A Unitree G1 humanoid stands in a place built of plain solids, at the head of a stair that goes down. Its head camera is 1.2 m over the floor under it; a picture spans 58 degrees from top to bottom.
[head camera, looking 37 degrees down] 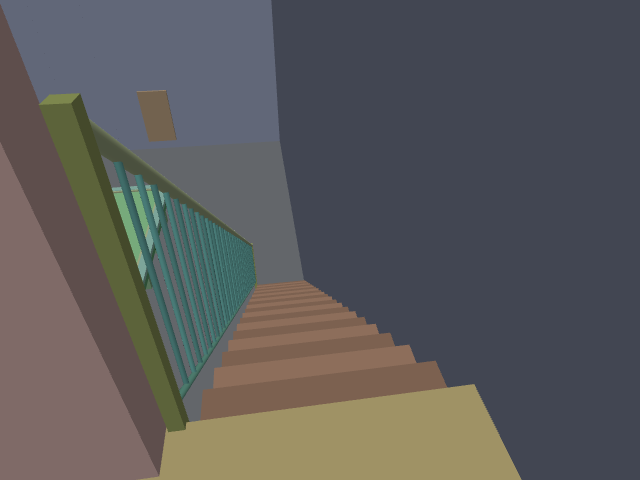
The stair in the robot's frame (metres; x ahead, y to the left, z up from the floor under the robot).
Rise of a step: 0.21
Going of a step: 0.25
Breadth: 0.90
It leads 8 degrees to the left of straight ahead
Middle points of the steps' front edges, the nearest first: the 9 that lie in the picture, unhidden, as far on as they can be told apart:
0.76 -0.05 0.00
1.01 -0.01 -0.21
1.26 0.03 -0.41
1.51 0.06 -0.62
1.76 0.10 -0.82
2.01 0.14 -1.03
2.26 0.18 -1.24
2.51 0.21 -1.44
2.77 0.25 -1.65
